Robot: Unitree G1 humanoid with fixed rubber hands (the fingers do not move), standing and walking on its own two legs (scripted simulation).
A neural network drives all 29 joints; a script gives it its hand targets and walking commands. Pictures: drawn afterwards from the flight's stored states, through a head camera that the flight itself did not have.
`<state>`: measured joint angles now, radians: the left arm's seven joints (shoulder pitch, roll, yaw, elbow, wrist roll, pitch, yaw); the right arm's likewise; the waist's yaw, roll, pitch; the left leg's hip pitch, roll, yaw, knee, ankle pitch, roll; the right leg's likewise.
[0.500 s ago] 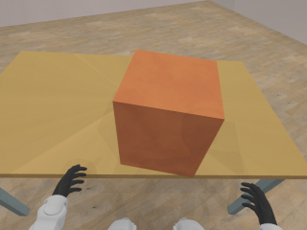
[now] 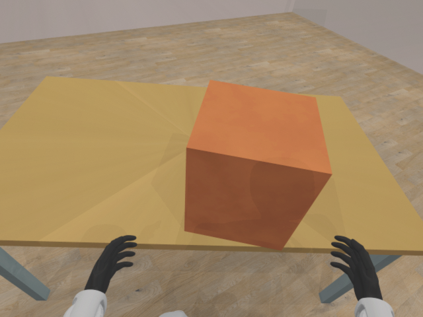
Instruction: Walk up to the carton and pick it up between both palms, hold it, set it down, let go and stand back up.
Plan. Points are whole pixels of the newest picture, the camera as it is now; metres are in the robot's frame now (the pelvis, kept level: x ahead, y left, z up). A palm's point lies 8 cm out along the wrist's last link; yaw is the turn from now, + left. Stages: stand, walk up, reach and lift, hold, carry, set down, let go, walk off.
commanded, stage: reach and lift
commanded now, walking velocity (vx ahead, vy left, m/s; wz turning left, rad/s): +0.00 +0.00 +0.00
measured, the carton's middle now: (246, 167) +0.45 -0.07 +0.02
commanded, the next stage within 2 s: none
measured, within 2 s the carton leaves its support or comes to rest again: neither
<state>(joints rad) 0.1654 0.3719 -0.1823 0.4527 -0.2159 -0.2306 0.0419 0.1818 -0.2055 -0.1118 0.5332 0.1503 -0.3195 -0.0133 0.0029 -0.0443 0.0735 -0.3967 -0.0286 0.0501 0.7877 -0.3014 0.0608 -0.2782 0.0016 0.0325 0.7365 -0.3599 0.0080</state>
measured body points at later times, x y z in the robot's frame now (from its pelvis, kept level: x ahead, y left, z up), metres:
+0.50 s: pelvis +0.01 -0.02 +0.01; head -0.02 +0.00 +0.46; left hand +0.30 +0.19 +0.03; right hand +0.25 -0.27 +0.02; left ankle +0.09 +0.05 -0.71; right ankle +0.03 -0.17 -0.71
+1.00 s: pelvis +0.05 -0.04 +0.02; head +0.07 -0.03 +0.47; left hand +0.38 +0.19 +0.05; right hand +0.33 -0.28 +0.05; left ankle +0.09 +0.05 -0.71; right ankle +0.03 -0.17 -0.71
